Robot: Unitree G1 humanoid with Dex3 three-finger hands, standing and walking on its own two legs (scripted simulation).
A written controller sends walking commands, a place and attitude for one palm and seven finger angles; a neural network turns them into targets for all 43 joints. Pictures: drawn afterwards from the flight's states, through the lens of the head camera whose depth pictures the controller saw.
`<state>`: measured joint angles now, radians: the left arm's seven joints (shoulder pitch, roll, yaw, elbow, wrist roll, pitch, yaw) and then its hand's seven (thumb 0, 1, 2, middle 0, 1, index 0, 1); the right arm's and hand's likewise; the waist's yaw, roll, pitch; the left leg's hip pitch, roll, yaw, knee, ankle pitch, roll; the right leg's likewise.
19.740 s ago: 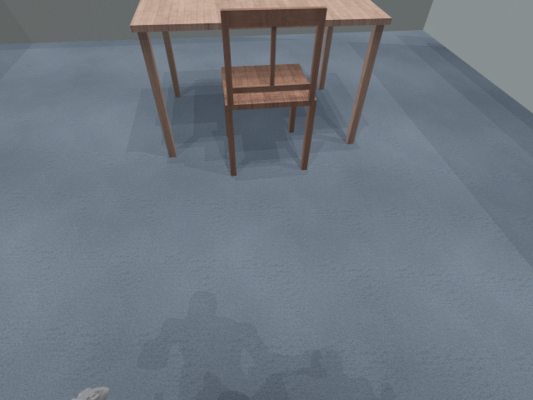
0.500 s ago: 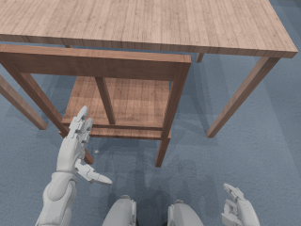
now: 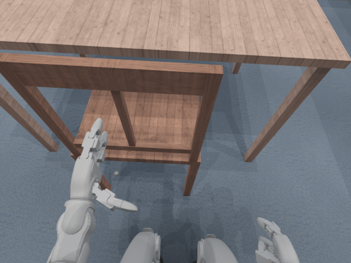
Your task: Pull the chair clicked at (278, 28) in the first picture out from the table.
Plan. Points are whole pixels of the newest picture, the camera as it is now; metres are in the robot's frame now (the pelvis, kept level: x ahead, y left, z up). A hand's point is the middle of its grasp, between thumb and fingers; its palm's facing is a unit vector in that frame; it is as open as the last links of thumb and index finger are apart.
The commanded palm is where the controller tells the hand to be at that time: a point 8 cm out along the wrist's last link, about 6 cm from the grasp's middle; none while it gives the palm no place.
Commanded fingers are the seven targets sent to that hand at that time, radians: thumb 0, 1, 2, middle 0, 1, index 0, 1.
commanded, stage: aim the fingers beside a spindle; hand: left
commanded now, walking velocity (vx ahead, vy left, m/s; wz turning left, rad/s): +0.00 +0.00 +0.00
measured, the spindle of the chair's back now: (125, 121) +0.45 +0.15 +0.00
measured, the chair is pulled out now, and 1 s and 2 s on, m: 0.00 0.00 0.00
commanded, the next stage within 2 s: none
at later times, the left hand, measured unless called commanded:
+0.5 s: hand (125, 182) +0.29 +0.13 +0.00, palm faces -0.05 -1.00 +0.00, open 17.0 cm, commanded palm +0.28 +0.19 +0.02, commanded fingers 0.00 -0.50 0.30 -0.06 -0.08 -0.06 -0.08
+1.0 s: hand (112, 171) +0.30 +0.15 +0.04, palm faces +0.02 -1.00 -0.05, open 16.9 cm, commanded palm +0.28 +0.20 +0.02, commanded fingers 0.00 -0.50 0.30 -0.06 -0.08 -0.06 -0.08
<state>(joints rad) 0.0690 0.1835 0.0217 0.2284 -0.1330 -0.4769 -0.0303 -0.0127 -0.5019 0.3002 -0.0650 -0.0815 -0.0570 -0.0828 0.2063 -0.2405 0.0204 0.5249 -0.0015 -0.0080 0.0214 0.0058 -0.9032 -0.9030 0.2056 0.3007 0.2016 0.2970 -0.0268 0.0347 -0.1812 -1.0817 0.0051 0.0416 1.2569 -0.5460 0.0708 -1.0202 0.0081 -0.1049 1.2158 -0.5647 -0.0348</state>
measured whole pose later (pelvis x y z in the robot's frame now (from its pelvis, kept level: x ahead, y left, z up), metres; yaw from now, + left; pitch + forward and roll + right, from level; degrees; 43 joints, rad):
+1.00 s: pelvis +0.00 +0.00 +0.00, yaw +0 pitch +21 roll -3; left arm 0.07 0.20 0.05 0.21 -0.15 -0.52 -0.04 -0.01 -0.50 0.30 -0.07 -0.08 -0.06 -0.08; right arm 0.19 -0.24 0.02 0.54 0.00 -0.03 0.01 0.01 -0.90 -0.90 0.20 0.30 0.20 0.30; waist -0.03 0.03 -0.18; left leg -1.09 0.01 0.04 1.27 -0.54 0.07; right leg -1.03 0.01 -0.11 1.22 -0.56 -0.04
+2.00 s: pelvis +0.00 -0.01 +0.00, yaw +1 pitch +21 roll -3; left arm 0.08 0.21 0.03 0.18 -0.13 -0.53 -0.02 -0.01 -0.50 0.30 -0.06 -0.08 -0.06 -0.08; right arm 0.21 -0.25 0.02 0.54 0.00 -0.01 0.02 0.01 -0.90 -0.90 0.20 0.30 0.20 0.30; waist -0.03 0.05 -0.19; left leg -1.07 0.00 0.03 1.25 -0.54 0.06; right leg -1.01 0.01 -0.12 1.20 -0.56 -0.04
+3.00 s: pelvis -0.01 +0.00 -0.01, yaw +0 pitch +22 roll -3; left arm -0.06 0.20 0.05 0.29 -0.12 -0.55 -0.02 -0.01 -0.50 0.30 -0.07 -0.08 -0.06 -0.08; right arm 0.19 -0.25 0.01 0.57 -0.01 -0.04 0.02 0.00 -0.90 -0.90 0.20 0.30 0.20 0.30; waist -0.05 0.03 -0.19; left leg -1.14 0.00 0.03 1.30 -0.55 0.07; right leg -1.07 0.01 -0.11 1.25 -0.57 -0.04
